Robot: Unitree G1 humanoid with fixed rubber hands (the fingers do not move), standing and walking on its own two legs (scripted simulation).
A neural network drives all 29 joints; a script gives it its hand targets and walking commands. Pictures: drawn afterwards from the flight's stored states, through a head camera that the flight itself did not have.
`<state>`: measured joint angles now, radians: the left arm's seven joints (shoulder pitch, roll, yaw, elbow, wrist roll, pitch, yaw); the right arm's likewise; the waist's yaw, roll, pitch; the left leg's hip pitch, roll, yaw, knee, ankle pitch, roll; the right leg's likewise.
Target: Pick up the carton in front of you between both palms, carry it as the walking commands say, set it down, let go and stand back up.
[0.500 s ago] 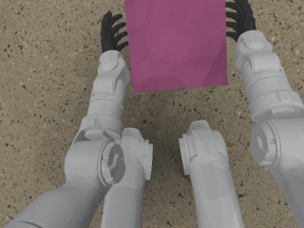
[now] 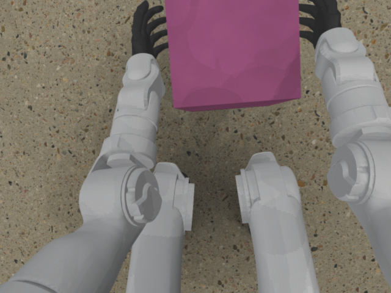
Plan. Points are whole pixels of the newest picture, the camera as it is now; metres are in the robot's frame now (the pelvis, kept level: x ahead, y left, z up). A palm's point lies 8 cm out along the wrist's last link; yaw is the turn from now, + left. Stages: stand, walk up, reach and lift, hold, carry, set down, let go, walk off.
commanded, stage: set down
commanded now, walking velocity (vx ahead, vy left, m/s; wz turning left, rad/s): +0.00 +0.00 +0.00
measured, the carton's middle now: (229, 59) +0.51 -0.08 -0.26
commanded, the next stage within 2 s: let go in 1.74 s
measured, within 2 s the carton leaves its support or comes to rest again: neither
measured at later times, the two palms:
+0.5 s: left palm (144, 70) +0.50 +0.09 -0.18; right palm (325, 48) +0.49 -0.24 -0.19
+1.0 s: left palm (121, 61) +0.49 +0.10 -0.09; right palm (386, 27) +0.48 -0.28 -0.09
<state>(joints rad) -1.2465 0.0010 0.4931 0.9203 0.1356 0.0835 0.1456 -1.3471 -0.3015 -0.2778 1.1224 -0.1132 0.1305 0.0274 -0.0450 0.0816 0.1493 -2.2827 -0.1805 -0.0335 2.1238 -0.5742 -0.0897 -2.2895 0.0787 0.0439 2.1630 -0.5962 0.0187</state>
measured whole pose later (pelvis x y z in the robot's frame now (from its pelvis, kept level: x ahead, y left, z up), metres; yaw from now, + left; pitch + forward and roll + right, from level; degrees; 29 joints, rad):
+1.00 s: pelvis -0.01 +0.00 +0.04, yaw -1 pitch +39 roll +3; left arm -1.07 0.11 0.21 0.76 -0.10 0.12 0.21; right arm -1.16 -0.44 -0.16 0.94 0.14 0.10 0.05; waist -0.03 0.04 0.15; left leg -2.14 -0.10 -0.01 2.02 -0.57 -0.06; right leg -2.17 0.04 0.02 2.06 -0.57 -0.02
